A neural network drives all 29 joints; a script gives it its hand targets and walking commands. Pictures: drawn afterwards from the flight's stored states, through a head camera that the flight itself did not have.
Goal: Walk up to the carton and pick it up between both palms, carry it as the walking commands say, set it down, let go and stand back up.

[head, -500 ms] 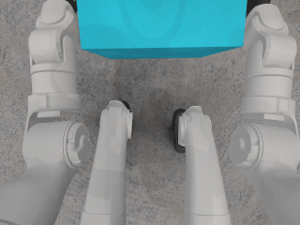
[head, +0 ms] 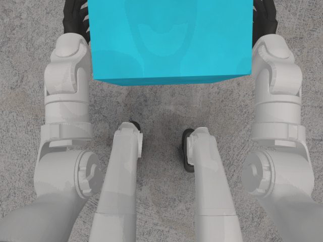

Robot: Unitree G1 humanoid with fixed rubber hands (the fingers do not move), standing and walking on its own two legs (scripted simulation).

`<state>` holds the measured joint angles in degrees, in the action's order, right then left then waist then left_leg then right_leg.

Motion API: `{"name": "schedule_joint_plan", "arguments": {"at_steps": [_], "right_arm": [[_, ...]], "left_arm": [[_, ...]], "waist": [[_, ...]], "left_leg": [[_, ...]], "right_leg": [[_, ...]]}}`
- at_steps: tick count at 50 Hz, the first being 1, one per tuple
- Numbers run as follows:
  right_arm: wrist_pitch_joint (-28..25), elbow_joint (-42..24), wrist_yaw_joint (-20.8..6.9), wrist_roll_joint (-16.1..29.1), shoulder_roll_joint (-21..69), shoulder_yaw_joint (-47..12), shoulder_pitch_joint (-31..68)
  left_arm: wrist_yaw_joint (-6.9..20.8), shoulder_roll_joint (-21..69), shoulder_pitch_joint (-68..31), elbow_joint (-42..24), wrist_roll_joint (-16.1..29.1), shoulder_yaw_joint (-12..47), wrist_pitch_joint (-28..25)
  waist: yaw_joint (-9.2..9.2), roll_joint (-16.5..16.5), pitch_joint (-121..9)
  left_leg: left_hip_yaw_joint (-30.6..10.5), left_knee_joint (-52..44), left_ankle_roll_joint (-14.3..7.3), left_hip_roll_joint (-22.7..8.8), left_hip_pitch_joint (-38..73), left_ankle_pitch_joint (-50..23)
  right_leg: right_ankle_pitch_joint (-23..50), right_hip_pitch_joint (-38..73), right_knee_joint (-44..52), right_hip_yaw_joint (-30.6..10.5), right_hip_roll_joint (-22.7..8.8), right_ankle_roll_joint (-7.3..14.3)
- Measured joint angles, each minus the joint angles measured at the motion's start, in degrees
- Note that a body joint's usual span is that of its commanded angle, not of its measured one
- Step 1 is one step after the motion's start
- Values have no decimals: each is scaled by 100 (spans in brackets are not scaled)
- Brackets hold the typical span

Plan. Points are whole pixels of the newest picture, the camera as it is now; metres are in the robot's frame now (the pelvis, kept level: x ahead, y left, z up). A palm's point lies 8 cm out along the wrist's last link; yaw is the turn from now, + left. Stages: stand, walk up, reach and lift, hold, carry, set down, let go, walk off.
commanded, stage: reach and lift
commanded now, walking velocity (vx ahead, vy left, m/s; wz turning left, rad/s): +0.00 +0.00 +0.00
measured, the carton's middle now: (168, 44) +0.50 +0.02 -0.13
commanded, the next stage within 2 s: none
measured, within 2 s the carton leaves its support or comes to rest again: neither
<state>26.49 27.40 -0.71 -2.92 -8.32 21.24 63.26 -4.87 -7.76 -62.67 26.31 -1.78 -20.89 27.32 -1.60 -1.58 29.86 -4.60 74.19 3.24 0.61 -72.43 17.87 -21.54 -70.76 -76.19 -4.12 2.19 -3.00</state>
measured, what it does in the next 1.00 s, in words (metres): rises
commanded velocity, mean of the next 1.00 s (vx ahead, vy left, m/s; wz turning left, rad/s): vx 0.00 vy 0.00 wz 0.00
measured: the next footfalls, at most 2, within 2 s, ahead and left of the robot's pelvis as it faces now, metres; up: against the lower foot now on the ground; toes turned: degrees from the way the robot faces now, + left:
none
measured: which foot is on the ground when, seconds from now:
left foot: down 0.00-1.00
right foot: down 0.00-1.00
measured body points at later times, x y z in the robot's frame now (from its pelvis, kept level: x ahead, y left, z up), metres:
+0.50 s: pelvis +0.02 +0.00 +0.07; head +0.28 +0.02 +0.43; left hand +0.47 +0.19 -0.01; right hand +0.49 -0.16 +0.00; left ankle +0.16 +0.14 -0.59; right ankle +0.14 -0.14 -0.59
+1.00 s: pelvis +0.11 +0.00 +0.14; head +0.22 +0.01 +0.57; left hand +0.45 +0.18 +0.10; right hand +0.47 -0.17 +0.10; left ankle +0.16 +0.14 -0.59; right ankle +0.14 -0.14 -0.59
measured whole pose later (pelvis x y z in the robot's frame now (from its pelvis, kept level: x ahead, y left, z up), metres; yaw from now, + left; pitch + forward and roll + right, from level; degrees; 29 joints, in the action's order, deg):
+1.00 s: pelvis +0.11 +0.00 +0.14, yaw -1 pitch +14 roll +0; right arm 25.8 26.6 -7.7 -14.0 3.7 20.9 26.6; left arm 3.2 5.8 -23.7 21.5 -15.4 -23.0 27.6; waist -1.0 -2.0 -0.3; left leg -2.8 30.7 2.2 -0.9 -35.2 9.3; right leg -12.5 -34.3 -33.1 -5.1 0.4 -1.7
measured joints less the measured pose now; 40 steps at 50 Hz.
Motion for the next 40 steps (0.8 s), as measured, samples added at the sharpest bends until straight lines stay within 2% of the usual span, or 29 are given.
{"name": "schedule_joint_plan", "arguments": {"at_steps": [22,27,32,40], "right_arm": [[-88,-162,-208,-240,319,23,-918],[-114,-125,-283,-369,511,90,-1429],[-60,130,-408,-631,775,251,-2033],[-33,357,-630,-1116,1020,330,-2588]], "left_arm": [[100,392,998,-342,-277,0,-15],[193,607,1469,-278,-443,-68,-38],[424,908,2113,-67,-873,-271,-16],[686,1174,2829,-34,-1332,-468,45]], "waist": [[0,-45,-215],[-14,-84,-944],[-22,-126,-2250],[5,-69,-2901]], "left_leg": [[95,-1583,-56,-74,1537,-433],[139,-2020,-71,-97,1590,-548],[178,-2524,-77,-120,1478,-663],[171,-3414,-97,-120,2498,-765]], "right_leg": [[475,1497,1584,-82,-37,27],[595,1518,1994,-121,-44,33],[712,1379,2471,-151,-59,50],[799,2404,3351,-117,-131,93]]}}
